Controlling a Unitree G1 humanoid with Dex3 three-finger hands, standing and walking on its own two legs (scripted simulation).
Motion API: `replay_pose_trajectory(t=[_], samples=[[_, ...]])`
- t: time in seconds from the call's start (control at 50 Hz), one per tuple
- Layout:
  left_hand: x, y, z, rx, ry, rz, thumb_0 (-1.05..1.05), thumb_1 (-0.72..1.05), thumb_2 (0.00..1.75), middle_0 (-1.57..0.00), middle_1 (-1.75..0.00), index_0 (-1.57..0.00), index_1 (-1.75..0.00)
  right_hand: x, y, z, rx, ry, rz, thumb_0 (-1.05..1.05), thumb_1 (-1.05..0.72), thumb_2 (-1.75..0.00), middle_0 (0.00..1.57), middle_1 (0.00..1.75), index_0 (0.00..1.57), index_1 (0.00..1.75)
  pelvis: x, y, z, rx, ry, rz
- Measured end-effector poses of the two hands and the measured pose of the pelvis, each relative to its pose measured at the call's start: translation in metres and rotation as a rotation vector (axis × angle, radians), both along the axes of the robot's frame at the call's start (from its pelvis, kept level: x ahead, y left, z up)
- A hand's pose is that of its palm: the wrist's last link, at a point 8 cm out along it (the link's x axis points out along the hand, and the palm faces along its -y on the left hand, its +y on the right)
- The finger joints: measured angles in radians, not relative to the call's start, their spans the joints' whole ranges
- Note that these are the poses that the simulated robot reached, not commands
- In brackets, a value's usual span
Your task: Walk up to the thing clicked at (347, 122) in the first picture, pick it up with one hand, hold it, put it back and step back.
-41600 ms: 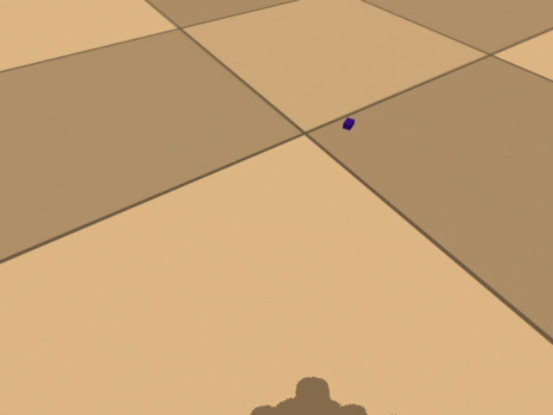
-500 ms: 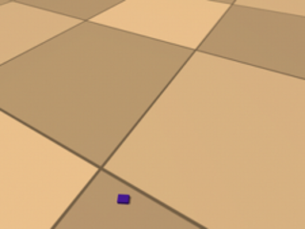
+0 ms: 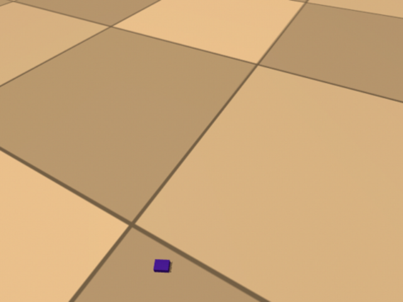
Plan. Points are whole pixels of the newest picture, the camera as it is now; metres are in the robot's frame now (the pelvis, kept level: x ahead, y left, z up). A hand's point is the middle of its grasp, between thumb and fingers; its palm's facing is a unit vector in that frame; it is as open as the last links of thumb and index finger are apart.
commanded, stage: stand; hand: left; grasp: from above
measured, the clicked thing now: (162, 265) +0.44 +0.21 -0.77
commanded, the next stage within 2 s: step back in 0.66 s
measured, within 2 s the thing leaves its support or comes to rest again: neither
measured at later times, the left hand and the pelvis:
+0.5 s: hand out of the picture +0.08 +0.24 -0.15, palm faces +0.01 -0.94 -0.35, open 7.4 cm; pelvis +0.00 -0.01 +0.00, yaw +0 degrees
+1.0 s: hand out of the picture +0.08 +0.31 -0.18, palm faces -0.02 -0.93 -0.37, open 7.4 cm; pelvis -0.06 +0.05 -0.03, yaw +0 degrees
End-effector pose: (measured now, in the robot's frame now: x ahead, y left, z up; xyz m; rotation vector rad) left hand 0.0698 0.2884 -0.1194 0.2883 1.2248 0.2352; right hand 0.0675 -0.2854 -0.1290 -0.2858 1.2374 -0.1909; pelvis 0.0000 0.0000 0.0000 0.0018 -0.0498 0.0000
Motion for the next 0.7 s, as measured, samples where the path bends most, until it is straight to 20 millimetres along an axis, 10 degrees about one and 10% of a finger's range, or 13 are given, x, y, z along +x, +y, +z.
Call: replay_pose_trajectory(t=[0.7], samples=[[-0.009, -0.001, 0.001, 0.007, 0.008, -0.003, 0.00, 0.90, 0.90, -0.20, -0.30, -0.21, -0.30, -0.014, -0.013, -0.001, -0.002, 0.021, -0.010, 0.01, -0.91, -0.89, 0.20, 0.30, 0.20, 0.30, -0.008, -0.007, -0.001, -0.003, 0.005, -0.002]])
